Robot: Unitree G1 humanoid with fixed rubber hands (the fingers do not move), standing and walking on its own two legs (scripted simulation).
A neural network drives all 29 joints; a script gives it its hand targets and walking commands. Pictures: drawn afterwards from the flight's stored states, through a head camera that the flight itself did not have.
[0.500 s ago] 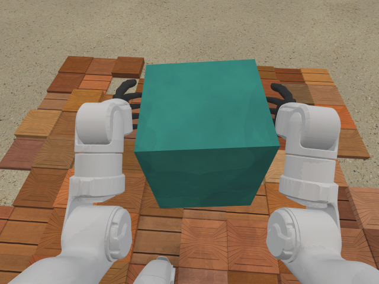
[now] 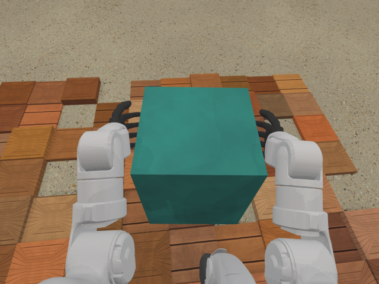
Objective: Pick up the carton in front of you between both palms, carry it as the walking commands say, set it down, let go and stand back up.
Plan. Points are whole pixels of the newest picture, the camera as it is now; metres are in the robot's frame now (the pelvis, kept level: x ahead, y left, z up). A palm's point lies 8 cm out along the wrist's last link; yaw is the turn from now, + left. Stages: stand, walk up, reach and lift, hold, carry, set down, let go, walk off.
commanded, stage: carry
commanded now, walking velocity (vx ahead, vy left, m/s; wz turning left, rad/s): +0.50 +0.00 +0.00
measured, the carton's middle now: (194, 161) +0.35 -0.02 +0.03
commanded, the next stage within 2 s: none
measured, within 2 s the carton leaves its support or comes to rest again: neither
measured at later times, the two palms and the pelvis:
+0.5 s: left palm (111, 16) +0.72 +0.19 +0.15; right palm (223, 18) +0.73 -0.11 +0.15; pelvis +0.36 +0.03 -0.03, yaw -2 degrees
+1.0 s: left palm out of the picture +1.02 +0.17 +0.11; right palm out of the picture +1.01 -0.13 +0.11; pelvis +0.66 +0.03 -0.03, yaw +0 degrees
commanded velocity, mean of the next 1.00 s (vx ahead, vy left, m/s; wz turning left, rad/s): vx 0.50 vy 0.00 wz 0.00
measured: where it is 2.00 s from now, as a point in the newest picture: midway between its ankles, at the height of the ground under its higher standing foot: (167, 114)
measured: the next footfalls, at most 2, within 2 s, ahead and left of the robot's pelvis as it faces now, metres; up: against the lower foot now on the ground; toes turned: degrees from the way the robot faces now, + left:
right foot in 0.08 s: +0.23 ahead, -0.07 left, +0.00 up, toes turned -3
left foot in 0.50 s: +0.52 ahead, +0.10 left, -0.02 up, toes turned +3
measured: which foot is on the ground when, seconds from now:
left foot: down 0.00-0.08, up 0.10-0.48, down 0.50-0.98, up 1.00-1.00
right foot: up 0.00-0.06, down 0.08-0.48, up 0.50-0.94, down 0.96-1.00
